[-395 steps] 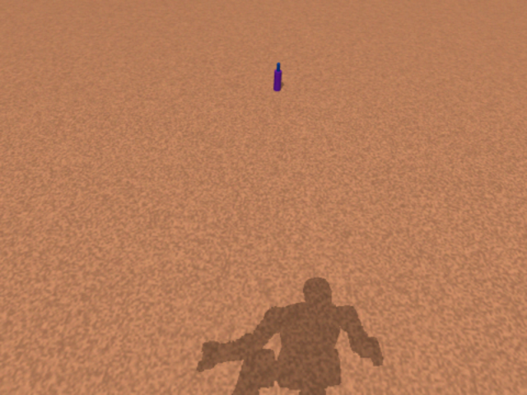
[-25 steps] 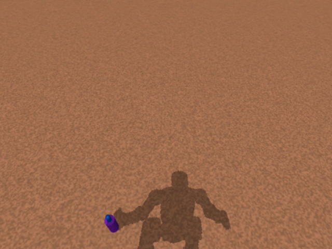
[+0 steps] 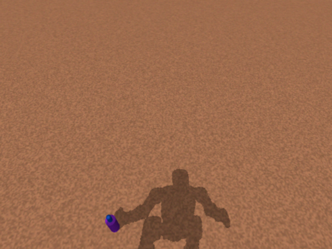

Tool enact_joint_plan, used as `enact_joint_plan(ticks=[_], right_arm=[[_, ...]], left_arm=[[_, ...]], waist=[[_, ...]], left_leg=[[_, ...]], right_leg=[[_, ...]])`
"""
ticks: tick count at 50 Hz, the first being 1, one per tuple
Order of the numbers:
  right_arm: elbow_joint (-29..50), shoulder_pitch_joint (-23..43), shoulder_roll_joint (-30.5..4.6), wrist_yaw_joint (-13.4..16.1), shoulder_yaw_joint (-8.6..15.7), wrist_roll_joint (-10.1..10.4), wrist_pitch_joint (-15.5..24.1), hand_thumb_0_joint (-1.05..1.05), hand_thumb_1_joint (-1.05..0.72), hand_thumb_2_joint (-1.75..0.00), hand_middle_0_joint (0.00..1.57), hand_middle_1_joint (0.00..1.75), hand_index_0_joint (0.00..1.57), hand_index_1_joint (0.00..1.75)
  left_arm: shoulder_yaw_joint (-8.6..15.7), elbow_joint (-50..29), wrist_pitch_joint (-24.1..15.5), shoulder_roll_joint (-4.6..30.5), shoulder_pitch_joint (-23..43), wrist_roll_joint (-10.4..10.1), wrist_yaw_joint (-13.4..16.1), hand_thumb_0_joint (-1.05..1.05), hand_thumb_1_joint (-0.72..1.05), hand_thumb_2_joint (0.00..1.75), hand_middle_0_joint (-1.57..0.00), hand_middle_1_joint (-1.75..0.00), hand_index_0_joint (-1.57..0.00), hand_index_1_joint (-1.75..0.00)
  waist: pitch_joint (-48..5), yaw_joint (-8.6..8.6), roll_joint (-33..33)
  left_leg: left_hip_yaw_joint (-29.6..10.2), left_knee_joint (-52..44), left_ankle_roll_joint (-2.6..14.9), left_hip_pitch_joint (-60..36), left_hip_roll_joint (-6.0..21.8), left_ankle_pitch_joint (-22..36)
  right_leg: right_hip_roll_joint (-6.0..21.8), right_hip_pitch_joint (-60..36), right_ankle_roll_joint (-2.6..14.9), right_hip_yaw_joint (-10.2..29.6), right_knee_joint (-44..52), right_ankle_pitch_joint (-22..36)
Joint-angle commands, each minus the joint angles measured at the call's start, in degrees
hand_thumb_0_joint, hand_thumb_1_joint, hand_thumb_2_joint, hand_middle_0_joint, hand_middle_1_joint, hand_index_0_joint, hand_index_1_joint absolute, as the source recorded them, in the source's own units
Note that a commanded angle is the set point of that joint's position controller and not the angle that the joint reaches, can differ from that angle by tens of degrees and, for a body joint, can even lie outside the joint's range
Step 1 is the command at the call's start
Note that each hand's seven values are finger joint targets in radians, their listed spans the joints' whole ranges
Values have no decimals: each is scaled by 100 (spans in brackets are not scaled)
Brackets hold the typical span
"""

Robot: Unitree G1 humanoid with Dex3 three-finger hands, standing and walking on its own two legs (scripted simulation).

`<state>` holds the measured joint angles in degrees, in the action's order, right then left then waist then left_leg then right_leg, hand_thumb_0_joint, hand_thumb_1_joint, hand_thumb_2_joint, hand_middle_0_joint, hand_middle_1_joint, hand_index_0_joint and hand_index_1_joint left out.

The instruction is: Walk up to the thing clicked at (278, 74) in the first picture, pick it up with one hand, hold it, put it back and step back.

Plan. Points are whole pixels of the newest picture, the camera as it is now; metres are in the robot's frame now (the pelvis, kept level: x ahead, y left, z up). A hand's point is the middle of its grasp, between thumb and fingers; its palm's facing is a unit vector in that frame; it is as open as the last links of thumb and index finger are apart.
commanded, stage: stand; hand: left
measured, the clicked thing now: (111, 222) +0.36 +0.27 -0.68
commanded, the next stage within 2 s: go down in 0.72 s
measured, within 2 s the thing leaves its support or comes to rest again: neither
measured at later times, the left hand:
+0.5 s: hand out of the picture +0.07 +0.25 -0.16, palm faces -0.04 -0.94 -0.34, open 7.3 cm
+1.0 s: hand out of the picture +0.14 +0.25 -0.16, palm faces +0.05 -0.94 -0.33, open 9.6 cm
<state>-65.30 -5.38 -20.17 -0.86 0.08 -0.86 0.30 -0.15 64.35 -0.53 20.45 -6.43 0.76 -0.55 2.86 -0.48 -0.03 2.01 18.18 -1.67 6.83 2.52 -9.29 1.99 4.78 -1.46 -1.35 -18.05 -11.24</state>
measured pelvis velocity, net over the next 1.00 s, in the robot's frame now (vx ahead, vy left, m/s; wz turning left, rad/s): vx -0.01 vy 0.00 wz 0.01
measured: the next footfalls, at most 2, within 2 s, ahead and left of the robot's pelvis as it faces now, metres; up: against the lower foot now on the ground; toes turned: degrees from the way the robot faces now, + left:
none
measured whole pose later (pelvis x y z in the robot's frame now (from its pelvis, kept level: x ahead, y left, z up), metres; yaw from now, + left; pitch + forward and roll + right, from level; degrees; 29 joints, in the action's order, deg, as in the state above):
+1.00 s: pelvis -0.01 +0.00 -0.01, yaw +1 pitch +3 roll +0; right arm -49.2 -11.2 -16.6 1.4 0.9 1.4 2.4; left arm 7.6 62.7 -1.3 19.4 2.4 2.9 -1.2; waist 2.6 -0.8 -0.6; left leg 0.9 27.6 -1.6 18.6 2.6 -12.3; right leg 2.1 16.4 -1.1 -2.0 -28.0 -14.8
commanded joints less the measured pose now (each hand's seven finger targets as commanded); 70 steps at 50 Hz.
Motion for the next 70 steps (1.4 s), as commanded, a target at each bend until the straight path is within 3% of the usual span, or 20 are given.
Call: enact_joint_plan(ticks=[1, 5, 8, 20, 40, 41, 42, 43, 44, 45, 46, 47, 49, 56, 58, 59, 60, 61, 67, 70], right_arm=[[304, 237, -1212, 106, 228, 36, 113, 0, -90, -90, 20, 30, 20, 30], [328, 264, -1250, 109, 249, 26, 116, 0, -90, -90, 20, 30, 20, 30], [335, 305, -1227, 116, 239, 25, 101, 0, -90, -90, 20, 30, 20, 30], [355, 270, -1205, 110, 228, 35, 114, 0, -90, -90, 20, 30, 20, 30], [370, 204, -1244, 114, 240, 25, 108, 0, -90, -90, 20, 30, 20, 30], [374, 189, -1188, 114, 228, 23, 105, 0, -96, -90, 21, 29, 20, 29], [1973, -47, -217, 230, 3, 416, 389, 0, -100, -93, 20, 30, 20, 30], [1682, -333, -435, 288, 58, 421, 371, 0, -101, -93, 20, 30, 20, 30], [1689, -555, -622, 350, 188, 432, 304, 0, -101, -93, 20, 30, 20, 30], [1781, -623, -632, 341, 267, 377, 284, 0, -100, -93, 20, 30, 20, 30], [1938, -661, -583, 345, 302, 353, 306, 0, -101, -93, 20, 30, 20, 30], [2083, -706, -555, 348, 376, 265, 348, 0, -100, -93, 20, 30, 20, 30], [2246, -912, -542, 307, 488, 191, 377, 0, -98, -92, 20, 30, 20, 30], [2941, -753, -407, 221, 523, 195, 444, 0, -92, -90, 20, 30, 20, 30], [3111, -831, -369, 202, 502, 186, 507, 0, -91, -90, 20, 30, 20, 30], [3151, -868, -395, 200, 577, 179, 531, 0, -91, -90, 20, 30, 20, 30], [3237, -861, -342, 208, 513, 184, 554, 0, -90, -89, 20, 30, 20, 30], [3287, -933, -412, 230, 595, 181, 593, 0, -89, -89, 20, 30, 20, 30], [3630, -881, -387, 335, 590, 184, 749, 0, -88, -89, 20, 30, 20, 30], [3699, -874, -354, 400, 526, 189, 819, 0, -87, -89, 20, 30, 20, 30]], left_arm=[[247, -354, -119, 1219, 220, -20, 104, 0, 90, 90, -20, -30, -20, -30], [256, -361, -127, 1224, 193, -17, 110, 0, 90, 90, -20, -30, -20, -30], [252, -357, -102, 1198, 229, -16, 104, 0, 90, 90, -20, -30, -20, -30], [270, -352, -94, 1221, 217, -20, 98, 0, 90, 90, -20, -30, -20, -30], [265, -376, -109, 1210, 131, -19, 101, 0, 90, 90, -20, -30, -20, -30], [270, -375, -100, 1231, 169, -19, 104, 0, 82, 82, -12, -22, -12, -22], [319, -2385, -617, 268, 2179, -285, 188, 0, 74, 74, -4, -14, -4, -14], [450, -1878, -548, 611, 2681, -258, 229, 0, 66, 66, 0, -6, -1, -6], [826, -845, -331, 1206, 1535, -100, 247, 0, 58, 58, 0, -6, -1, -4], [953, -509, -254, 1308, 1393, 5, 175, 0, 50, 50, 0, -7, -2, -5], [1070, -663, -241, 1485, 1800, 110, 100, 0, 42, 42, 0, -7, -2, -6], [1187, -665, -280, 1515, 1687, 222, 39, 0, 34, 34, -1, -7, -2, -6], [1393, -424, -119, 1371, 569, 394, -54, 0, 18, 22, -1, -8, -3, -6], [1696, -1116, 189, 1365, 721, 438, -190, 0, -21, 12, -4, -8, -6, -6], [1794, -1175, 168, 1236, 339, 402, -275, 0, -33, 10, -6, -10, -7, -9], [1757, -1904, 89, 1298, 691, 384, -328, 0, -36, 9, -6, -9, -7, -8], [1811, -1695, 116, 1226, 357, 356, -354, 0, -41, 7, -6, -10, -8, -8], [1799, -2171, 81, 1262, 469, 343, -387, 0, -46, 6, -7, -11, -8, -10], [1840, -3393, 332, 1253, 176, 247, -385, 0, -59, 3, -8, -8, -8, -7], [1866, -3449, 626, 1182, -467, 217, -375, 0, -61, 2, -8, -7, -9, -7]], waist=[[-458, 11, -13], [-594, 23, 28], [-385, 27, 36], [-332, 19, -22], [-441, 38, 45], [-376, 21, -7], [78, -629, 165], [-164, -447, -51], [-168, -251, -159], [-360, -218, -336], [-556, -159, -362], [-974, -50, -322], [-1366, 198, 169], [-1344, 80, 134], [-1460, 51, 102], [-1690, 43, 329], [-1711, 13, 333], [-1892, -21, 392], [-2058, -63, 495], [-1954, -97, 344]], left_leg=[[-466, -174, 193, -256, 566, 979], [-443, -110, 213, -393, 598, 1150], [-444, -201, 197, -221, 561, 769], [-491, -274, 185, -202, 560, 706], [-449, -176, 216, -262, 571, 857], [-454, -216, 198, -189, 547, 843], [188, 168, 213, 502, -267, 41], [164, 235, 235, 408, -269, -67], [169, 306, 237, 548, -269, -82], [164, 514, 264, 720, -306, -50], [129, 693, 280, 809, -288, 68], [129, 848, 262, 813, -299, 182], [118, 1090, 184, 992, -348, 517], [38, 1814, 172, 1758, -301, 406], [9, 2115, 176, 1995, -242, 238], [-16, 2242, 163, 1993, -225, 248], [-40, 2335, 159, 2053, -199, 167], [-72, 2480, 154, 2074, -160, 290], [-218, 2797, 142, 2423, -69, -175], [-251, 2947, 156, 2642, -50, -238]], right_leg=[[630, 97, 179, 431, 310, 1076], [655, 30, 190, 439, 283, 1268], [628, 112, 194, 439, 359, 861], [610, 156, 199, 426, 338, 679], [637, 42, 209, 446, 332, 966], [625, 66, 213, 426, 304, 954], [-138, 1390, 149, 39, -69, 527], [-120, 1088, 136, -19, -88, 335], [-147, 1062, 159, -74, -124, 178], [-134, 1116, 164, -72, -222, 130], [-126, 1178, 166, -71, -432, 278], [-103, 1055, 165, -44, -610, 402], [-116, 1064, 240, -47, -984, 644], [-188, 1810, 228, -80, -1623, 408], [-219, 2093, 233, -95, -1988, 201], [-213, 2255, 248, -74, -2143, 207], [-218, 2359, 248, -83, -2278, 110], [-234, 2511, 247, -102, -2455, 206], [-234, 3024, 240, -128, -2846, -250], [-234, 3122, 216, -149, -2968, -296]])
